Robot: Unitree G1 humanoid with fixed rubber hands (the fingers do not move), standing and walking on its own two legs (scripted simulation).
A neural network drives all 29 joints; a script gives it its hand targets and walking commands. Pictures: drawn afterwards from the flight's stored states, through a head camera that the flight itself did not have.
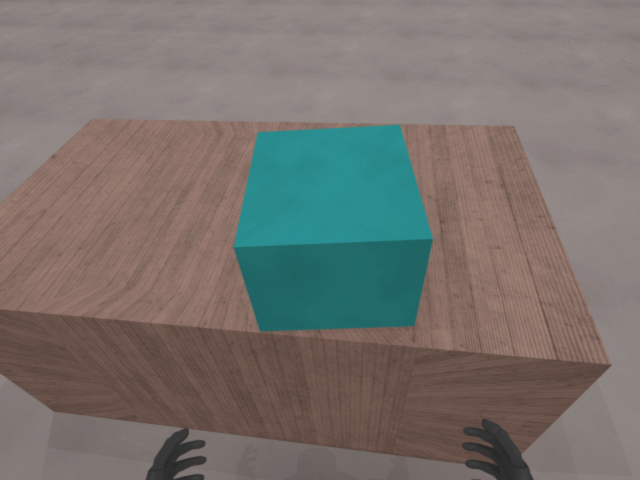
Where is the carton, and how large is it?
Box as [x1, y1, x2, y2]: [234, 125, 432, 330]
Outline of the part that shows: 399,125 271,131 257,133 234,243 234,249 260,330 414,325 432,237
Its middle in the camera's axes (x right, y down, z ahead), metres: +0.02 -0.03 +0.73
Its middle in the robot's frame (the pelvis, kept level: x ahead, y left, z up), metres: +0.58 +0.00 -0.03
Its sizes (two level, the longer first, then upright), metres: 0.313 0.279 0.223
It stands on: a pedestal, 0.60 m high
